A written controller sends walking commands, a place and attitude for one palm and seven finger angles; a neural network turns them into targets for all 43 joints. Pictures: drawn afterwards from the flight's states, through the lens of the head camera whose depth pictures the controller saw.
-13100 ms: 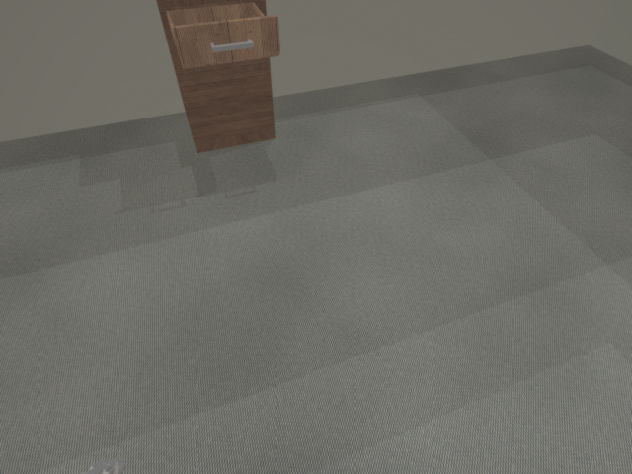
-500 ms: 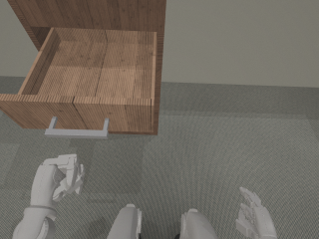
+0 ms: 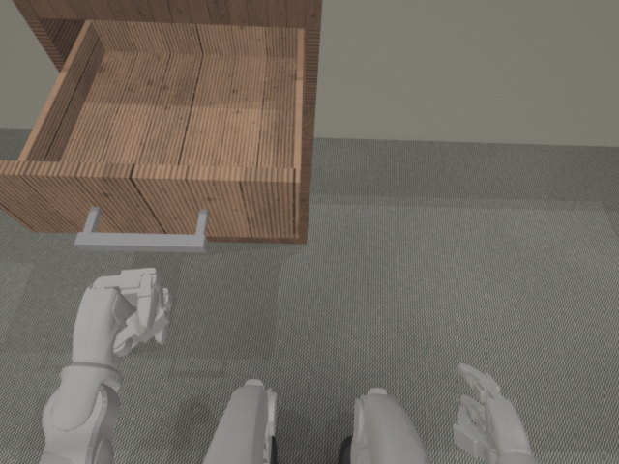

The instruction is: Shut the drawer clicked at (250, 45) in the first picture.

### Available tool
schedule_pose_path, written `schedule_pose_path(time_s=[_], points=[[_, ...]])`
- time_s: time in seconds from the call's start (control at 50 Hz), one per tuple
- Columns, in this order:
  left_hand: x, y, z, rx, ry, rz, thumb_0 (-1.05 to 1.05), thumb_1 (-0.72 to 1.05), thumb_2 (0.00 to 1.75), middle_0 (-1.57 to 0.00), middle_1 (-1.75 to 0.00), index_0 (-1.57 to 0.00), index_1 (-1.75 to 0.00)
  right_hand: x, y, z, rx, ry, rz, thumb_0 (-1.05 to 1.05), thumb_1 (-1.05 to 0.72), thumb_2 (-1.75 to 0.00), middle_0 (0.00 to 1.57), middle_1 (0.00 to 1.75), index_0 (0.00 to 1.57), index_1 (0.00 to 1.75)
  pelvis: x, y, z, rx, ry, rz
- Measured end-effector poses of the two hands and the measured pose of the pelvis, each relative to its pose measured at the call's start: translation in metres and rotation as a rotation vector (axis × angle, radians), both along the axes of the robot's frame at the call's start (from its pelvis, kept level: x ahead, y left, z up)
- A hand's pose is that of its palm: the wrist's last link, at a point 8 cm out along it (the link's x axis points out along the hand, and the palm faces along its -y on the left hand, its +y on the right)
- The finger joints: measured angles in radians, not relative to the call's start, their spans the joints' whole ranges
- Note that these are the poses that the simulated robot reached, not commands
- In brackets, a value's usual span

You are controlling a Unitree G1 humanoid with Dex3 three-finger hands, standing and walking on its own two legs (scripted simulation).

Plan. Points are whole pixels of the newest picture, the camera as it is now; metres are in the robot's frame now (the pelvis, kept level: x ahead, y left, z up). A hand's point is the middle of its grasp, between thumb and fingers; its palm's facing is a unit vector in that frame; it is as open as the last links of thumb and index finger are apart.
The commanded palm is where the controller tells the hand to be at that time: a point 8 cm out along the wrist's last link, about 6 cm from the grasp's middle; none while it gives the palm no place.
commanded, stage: bring the fist close to the handle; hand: left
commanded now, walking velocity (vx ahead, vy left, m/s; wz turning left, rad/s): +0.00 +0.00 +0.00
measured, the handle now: (146, 229) +0.39 +0.24 +0.02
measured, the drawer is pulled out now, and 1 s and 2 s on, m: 0.28 0.26 0.13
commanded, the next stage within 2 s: push the drawer shut in 0.14 s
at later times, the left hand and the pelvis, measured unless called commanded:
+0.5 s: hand (160, 292) +0.31 +0.20 +0.02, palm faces +0.03 -1.00 -0.04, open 3.3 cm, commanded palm +0.30 +0.25 +0.03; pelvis +0.00 +0.00 +0.00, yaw +0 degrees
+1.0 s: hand (157, 269) +0.34 +0.21 +0.01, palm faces +0.02 -1.00 -0.04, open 2.7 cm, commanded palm +0.36 +0.25 +0.03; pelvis -0.02 +0.00 +0.00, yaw +1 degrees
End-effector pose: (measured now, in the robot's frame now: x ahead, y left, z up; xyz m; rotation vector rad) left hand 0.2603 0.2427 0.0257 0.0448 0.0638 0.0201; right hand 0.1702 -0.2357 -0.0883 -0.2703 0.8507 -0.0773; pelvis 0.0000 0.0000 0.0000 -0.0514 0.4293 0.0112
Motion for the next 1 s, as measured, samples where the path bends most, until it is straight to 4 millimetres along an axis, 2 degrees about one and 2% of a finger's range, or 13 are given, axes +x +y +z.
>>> schedule_pose_path(time_s=[0.3,0.46,0.56,0.76,1.0], points=[[0.001,0.005,-0.002,0.0,-0.002,0.004,0.01,0.9,0.9,-1.4,-1.6,-1.4,-1.6,0.007,-0.004,0.004,-0.02,-0.007,-0.001,0.01,-0.9,-0.9,0.21,0.3,0.2,0.3,0.004,-0.001,0.0,-0.004,0.003,0.003],[0.021,0.01,-0.005,-0.003,-0.022,0.01,0.01,0.9,0.9,-1.4,-1.6,-1.4,-1.6,0.008,-0.004,0.0,-0.031,0.003,0.004,0.01,-0.9,-0.9,0.21,0.3,0.2,0.3,0.003,0.0,-0.002,-0.007,0.011,0.004],[0.035,0.012,-0.004,-0.006,-0.019,0.001,0.01,0.9,0.91,-1.4,-1.6,-1.4,-1.6,0.003,-0.004,0.0,-0.028,0.021,-0.009,0.01,-0.9,-0.9,0.21,0.3,0.2,0.3,0.003,0.001,-0.001,-0.008,0.013,0.002],[0.038,0.018,-0.01,-0.001,-0.024,0.007,-0.05,0.81,0.93,-1.4,-1.6,-1.4,-1.6,-0.015,-0.006,-0.006,-0.051,0.083,-0.01,0.01,-0.9,-0.9,0.21,0.3,0.2,0.3,-0.001,0.002,0.0,-0.009,0.013,0.007],[0.059,0.024,-0.012,-0.002,-0.029,0.004,-0.08,0.74,0.95,-1.4,-1.6,-1.4,-1.6,-0.033,-0.007,-0.01,-0.075,0.103,-0.016,0.01,-0.9,-0.9,0.21,0.3,0.2,0.3,-0.015,0.004,-0.003,-0.014,0.007,0.016]])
